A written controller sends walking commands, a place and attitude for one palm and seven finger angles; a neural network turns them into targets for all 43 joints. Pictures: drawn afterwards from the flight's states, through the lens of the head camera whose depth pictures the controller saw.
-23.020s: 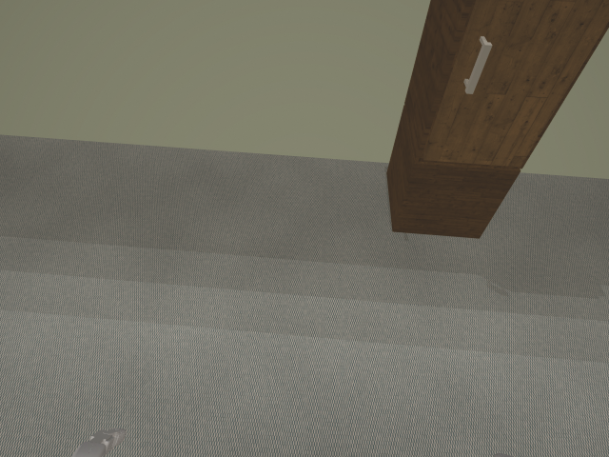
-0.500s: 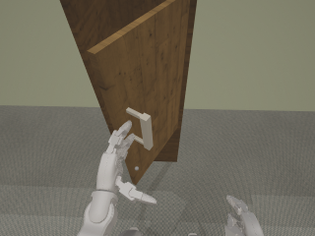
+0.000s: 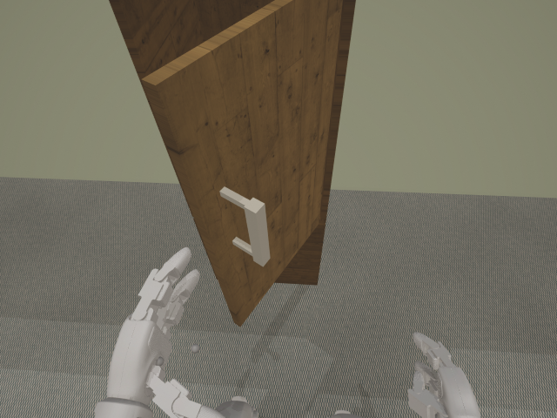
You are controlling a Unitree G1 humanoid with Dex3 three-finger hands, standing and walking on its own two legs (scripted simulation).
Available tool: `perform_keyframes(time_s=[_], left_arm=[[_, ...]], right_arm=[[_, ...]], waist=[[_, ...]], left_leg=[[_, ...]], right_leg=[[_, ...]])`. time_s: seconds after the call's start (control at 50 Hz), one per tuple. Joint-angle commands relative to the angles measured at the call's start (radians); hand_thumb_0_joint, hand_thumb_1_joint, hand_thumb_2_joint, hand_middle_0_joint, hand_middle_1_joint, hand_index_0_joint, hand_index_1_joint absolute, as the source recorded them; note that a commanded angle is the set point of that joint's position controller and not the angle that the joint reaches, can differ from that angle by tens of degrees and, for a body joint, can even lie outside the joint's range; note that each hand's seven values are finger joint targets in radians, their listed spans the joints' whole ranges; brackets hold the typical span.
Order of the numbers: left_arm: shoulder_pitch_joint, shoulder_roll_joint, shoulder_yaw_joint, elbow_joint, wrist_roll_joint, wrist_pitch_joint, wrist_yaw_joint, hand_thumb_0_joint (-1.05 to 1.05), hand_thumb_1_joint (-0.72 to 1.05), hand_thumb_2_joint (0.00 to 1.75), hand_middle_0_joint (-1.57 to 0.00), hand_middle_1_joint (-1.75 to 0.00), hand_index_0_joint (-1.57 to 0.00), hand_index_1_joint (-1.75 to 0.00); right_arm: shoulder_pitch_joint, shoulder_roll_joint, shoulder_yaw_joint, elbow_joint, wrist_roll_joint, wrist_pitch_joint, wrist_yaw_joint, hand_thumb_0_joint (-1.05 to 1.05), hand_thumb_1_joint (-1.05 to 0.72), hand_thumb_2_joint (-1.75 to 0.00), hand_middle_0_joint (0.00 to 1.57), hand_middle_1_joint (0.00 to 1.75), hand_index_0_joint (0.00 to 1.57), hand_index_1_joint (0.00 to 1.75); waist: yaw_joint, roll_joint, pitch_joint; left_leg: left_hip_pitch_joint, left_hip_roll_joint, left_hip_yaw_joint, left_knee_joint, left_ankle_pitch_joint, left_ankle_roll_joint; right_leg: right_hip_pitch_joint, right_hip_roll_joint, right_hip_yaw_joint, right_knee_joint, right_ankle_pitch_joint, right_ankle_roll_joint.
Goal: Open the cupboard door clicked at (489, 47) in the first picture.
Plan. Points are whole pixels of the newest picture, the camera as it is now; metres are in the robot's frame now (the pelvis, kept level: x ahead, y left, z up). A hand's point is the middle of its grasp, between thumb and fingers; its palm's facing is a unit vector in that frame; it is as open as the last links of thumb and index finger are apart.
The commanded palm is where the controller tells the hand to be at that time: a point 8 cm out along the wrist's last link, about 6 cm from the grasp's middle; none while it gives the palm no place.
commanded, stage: draw the hand back to the body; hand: left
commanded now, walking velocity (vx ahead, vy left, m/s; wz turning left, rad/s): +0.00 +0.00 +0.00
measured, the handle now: (246, 228) +0.36 +0.07 +0.08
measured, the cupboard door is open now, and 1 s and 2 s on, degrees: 59 59 59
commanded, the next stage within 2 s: step back with the hand held close in 1.68 s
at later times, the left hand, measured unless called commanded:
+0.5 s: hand (145, 336) +0.20 +0.15 +0.12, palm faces -0.03 -1.00 -0.06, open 16.3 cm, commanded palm +0.17 +0.22 +0.13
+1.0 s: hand (30, 298) +0.21 +0.25 +0.17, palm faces +0.29 -0.88 -0.38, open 12.7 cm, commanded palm +0.17 +0.29 +0.20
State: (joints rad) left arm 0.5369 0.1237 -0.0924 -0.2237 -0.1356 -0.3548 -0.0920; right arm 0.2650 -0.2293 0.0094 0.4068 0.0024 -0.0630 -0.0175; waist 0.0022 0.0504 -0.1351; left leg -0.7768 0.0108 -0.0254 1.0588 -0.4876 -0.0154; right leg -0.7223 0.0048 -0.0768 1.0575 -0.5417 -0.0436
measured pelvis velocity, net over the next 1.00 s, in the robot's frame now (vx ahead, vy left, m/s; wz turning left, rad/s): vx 0.02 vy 0.03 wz -0.02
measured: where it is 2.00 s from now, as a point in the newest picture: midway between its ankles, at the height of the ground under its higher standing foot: outside the picture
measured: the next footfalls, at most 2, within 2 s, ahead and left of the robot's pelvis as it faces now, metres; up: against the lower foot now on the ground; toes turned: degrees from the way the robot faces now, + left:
none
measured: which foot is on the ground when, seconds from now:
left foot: down 0.00-1.00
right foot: down 0.00-1.00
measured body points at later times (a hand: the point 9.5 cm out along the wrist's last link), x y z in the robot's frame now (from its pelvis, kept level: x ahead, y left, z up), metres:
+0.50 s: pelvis +0.01 +0.01 +0.02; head +0.02 -0.01 +0.47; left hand +0.19 +0.21 +0.12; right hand +0.18 -0.22 -0.05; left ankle +0.02 +0.13 -0.67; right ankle -0.01 -0.09 -0.67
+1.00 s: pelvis +0.02 +0.03 +0.06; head +0.01 +0.01 +0.51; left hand +0.19 +0.29 +0.20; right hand +0.19 -0.19 -0.02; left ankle +0.02 +0.13 -0.67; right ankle -0.01 -0.09 -0.67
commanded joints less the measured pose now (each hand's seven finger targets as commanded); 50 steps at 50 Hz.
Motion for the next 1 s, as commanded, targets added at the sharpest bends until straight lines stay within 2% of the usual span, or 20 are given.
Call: perform_keyframes(time_s=[0.0,0.08,0.16,0.22,0.28,0.3,0.32,0.4,0.44,0.48,0.58,0.6,0.62,0.64,0.66,0.72,0.82,0.86,0.92,0.98], left_arm=[[-0.087,0.059,0.031,-0.246,-0.01,-0.069,-0.005,0.0,-0.5,0.3,-0.15,-0.3,-0.15,-0.3],[-0.063,0.06,0.047,-0.253,-0.012,-0.08,0.01,0.0,-0.5,0.3,-0.15,-0.3,-0.15,-0.3],[-0.043,0.153,0.129,-0.342,-0.014,-0.048,0.025,0.0,-0.5,0.3,-0.15,-0.3,-0.15,-0.3],[-0.017,0.116,0.107,-0.327,-0.03,0.003,0.017,0.0,-0.5,0.3,-0.15,-0.3,-0.15,-0.3],[0.009,0.101,0.111,-0.289,-0.06,0.052,-0.005,0.0,-0.5,0.3,-0.15,-0.3,-0.15,-0.3],[0.005,0.124,0.139,-0.29,-0.071,0.066,-0.013,0.0,-0.5,0.3,-0.15,-0.3,-0.15,-0.3],[-0.001,0.133,0.147,-0.288,-0.074,0.078,-0.023,0.0,-0.5,0.3,-0.15,-0.3,-0.15,-0.3],[-0.001,0.172,0.197,-0.335,-0.091,0.087,-0.04,0.0,-0.5,0.3,-0.15,-0.3,-0.15,-0.3],[-0.024,0.184,0.211,-0.375,-0.1,0.079,-0.045,0.0,-0.5,0.3,-0.15,-0.3,-0.15,-0.3],[-0.017,0.199,0.242,-0.386,-0.116,0.075,-0.052,0.0,-0.5,0.3,-0.15,-0.3,-0.15,-0.3],[-0.024,0.22,0.278,-0.379,-0.142,0.105,-0.091,0.0,-0.32,0.37,-0.16,-0.3,-0.16,-0.3],[-0.063,0.374,0.305,-0.498,0.006,0.139,0.037,0.0,-0.29,0.39,-0.16,-0.3,-0.16,-0.3],[0.012,0.285,0.279,-0.452,0.019,0.174,0.094,0.0,-0.26,0.4,-0.16,-0.3,-0.16,-0.3],[0.04,0.241,0.242,-0.446,0.027,0.198,0.115,0.0,-0.22,0.42,-0.16,-0.3,-0.16,-0.3],[0.033,0.233,0.234,-0.43,0.045,0.219,0.134,0.0,-0.18,0.43,-0.16,-0.3,-0.16,-0.3],[0.007,0.284,0.281,-0.434,0.072,0.238,0.183,0.0,-0.08,0.48,-0.16,-0.3,-0.16,-0.3],[-0.056,0.324,0.335,-0.415,0.088,0.247,0.224,0.0,0.09,0.55,-0.17,-0.3,-0.17,-0.3],[-0.078,0.343,0.356,-0.429,0.092,0.245,0.233,0.0,0.17,0.58,-0.17,-0.3,-0.17,-0.3],[-0.074,0.334,0.362,-0.442,0.093,0.24,0.239,0.0,0.27,0.63,-0.18,-0.3,-0.18,-0.3],[-0.065,0.335,0.382,-0.424,0.09,0.24,0.24,0.0,0.37,0.68,-0.18,-0.3,-0.18,-0.3]], right_arm=[[-0.05,-0.094,-0.039,-0.166,0.005,-0.067,-0.012,0.0,-0.9,-0.9,0.2,0.3,0.2,0.3],[-0.049,-0.09,-0.042,-0.169,0.005,-0.078,-0.015,0.0,-0.9,-0.9,0.2,0.3,0.2,0.3],[-0.046,-0.09,-0.04,-0.182,0.014,-0.069,-0.023,0.0,-0.9,-0.9,0.2,0.3,0.2,0.3],[-0.046,-0.084,-0.029,-0.183,0.026,-0.067,-0.027,0.0,-0.9,-0.9,0.2,0.3,0.2,0.3],[-0.056,-0.092,-0.024,-0.183,0.034,-0.071,-0.035,0.0,-0.9,-0.9,0.2,0.3,0.2,0.3],[-0.054,-0.097,-0.023,-0.179,0.035,-0.073,-0.039,0.0,-0.9,-0.9,0.2,0.3,0.2,0.3],[-0.059,-0.1,-0.02,-0.178,0.036,-0.075,-0.042,0.0,-0.9,-0.9,0.2,0.3,0.2,0.3],[-0.054,-0.101,-0.018,-0.173,0.037,-0.09,-0.05,0.0,-0.9,-0.9,0.2,0.3,0.2,0.3],[-0.053,-0.1,-0.015,-0.172,0.037,-0.099,-0.05,0.0,-0.9,-0.9,0.2,0.3,0.2,0.3],[-0.054,-0.098,-0.013,-0.164,0.039,-0.105,-0.051,0.0,-0.9,-0.9,0.2,0.3,0.2,0.3],[-0.062,-0.106,-0.009,-0.15,0.049,-0.118,-0.055,0.0,-0.9,-0.9,0.2,0.3,0.2,0.3],[-0.064,-0.098,-0.021,-0.15,0.032,-0.101,-0.083,0.0,-0.9,-0.9,0.2,0.3,0.2,0.3],[-0.054,-0.076,-0.012,-0.141,0.026,-0.095,-0.091,0.0,-0.9,-0.9,0.2,0.3,0.2,0.3],[-0.053,-0.077,-0.01,-0.14,0.026,-0.088,-0.093,0.0,-0.9,-0.9,0.2,0.3,0.2,0.3],[-0.053,-0.078,-0.009,-0.13,0.027,-0.08,-0.092,0.0,-0.9,-0.9,0.2,0.3,0.2,0.3],[-0.072,-0.085,-0.005,-0.108,0.021,-0.064,-0.098,0.0,-0.9,-0.9,0.2,0.3,0.2,0.3],[-0.105,-0.084,0.005,-0.079,0.014,-0.066,-0.112,0.0,-0.9,-0.9,0.2,0.3,0.2,0.3],[-0.118,-0.088,0.008,-0.063,0.011,-0.074,-0.114,0.0,-0.9,-0.9,0.2,0.3,0.2,0.3],[-0.128,-0.085,0.011,-0.041,0.01,-0.092,-0.108,0.0,-0.9,-0.9,0.2,0.3,0.2,0.3],[-0.142,-0.09,0.009,-0.02,0.008,-0.102,-0.101,0.0,-0.9,-0.9,0.2,0.3,0.2,0.3]], waist=[[-0.033,-0.091,-0.142],[-0.018,-0.077,-0.174],[0.011,-0.026,-0.239],[-0.002,-0.032,-0.169],[-0.011,-0.098,-0.108],[-0.009,-0.111,-0.103],[-0.009,-0.101,-0.083],[0.002,-0.081,-0.096],[0.006,-0.036,-0.098],[0.011,-0.027,-0.098],[0.012,0.01,-0.065],[0.055,0.026,-0.096],[0.032,0.009,-0.046],[0.027,-0.006,-0.029],[0.024,-0.017,-0.011],[0.025,-0.017,-0.006],[0.031,-0.031,0.027],[0.037,0.002,0.006],[0.041,0.047,0.016],[0.044,0.009,0.035]], left_leg=[[0.073,-0.032,0.001,-0.084,0.175,0.04],[0.075,-0.03,0.003,-0.073,0.175,0.038],[0.132,-0.03,0.01,-0.116,0.213,0.042],[0.15,-0.03,0.011,-0.149,0.203,0.042],[0.148,-0.028,0.004,-0.174,0.175,0.042],[0.148,-0.028,0.003,-0.177,0.17,0.042],[0.152,-0.028,0.003,-0.186,0.161,0.042],[0.199,-0.026,0.0,-0.211,0.194,0.044],[0.226,-0.027,-0.001,-0.224,0.211,0.042],[0.239,-0.025,-0.006,-0.236,0.229,0.04],[0.271,-0.022,-0.011,-0.267,0.237,0.037],[0.311,-0.003,0.006,-0.312,0.248,0.041],[0.329,-0.006,0.012,-0.323,0.246,0.04],[0.339,-0.004,0.01,-0.33,0.245,0.04],[0.348,-0.001,0.008,-0.342,0.251,0.042],[0.397,0.004,0.008,-0.381,0.269,0.043],[0.471,0.007,0.007,-0.462,0.259,0.044],[0.508,0.007,0.006,-0.491,0.285,0.043],[0.551,0.012,-0.001,-0.539,0.318,0.036],[0.573,0.019,-0.004,-0.575,0.368,0.033]], right_leg=[[0.073,-0.002,0.086,-0.188,0.287,0.034],[0.066,0.002,0.086,-0.175,0.264,0.029],[0.141,0.006,0.084,-0.192,0.297,0.026],[0.141,0.009,0.067,-0.225,0.302,0.032],[0.152,0.009,0.062,-0.268,0.263,0.041],[0.158,0.007,0.068,-0.281,0.256,0.043],[0.154,0.008,0.068,-0.291,0.237,0.042],[0.183,0.011,0.056,-0.296,0.274,0.038],[0.188,0.015,0.047,-0.294,0.294,0.035],[0.206,0.018,0.04,-0.296,0.314,0.032],[0.215,0.023,0.022,-0.314,0.314,0.029],[0.243,-0.008,0.089,-0.388,0.32,0.016],[0.241,-0.012,0.077,-0.415,0.31,0.018],[0.235,-0.013,0.068,-0.421,0.305,0.022],[0.252,-0.01,0.066,-0.435,0.308,0.022],[0.295,-0.011,0.054,-0.46,0.321,0.024],[0.358,-0.011,0.049,-0.528,0.294,0.024],[0.403,-0.013,0.049,-0.545,0.317,0.021],[0.438,-0.011,0.043,-0.561,0.341,0.021],[0.485,-0.008,0.036,-0.585,0.379,0.021]])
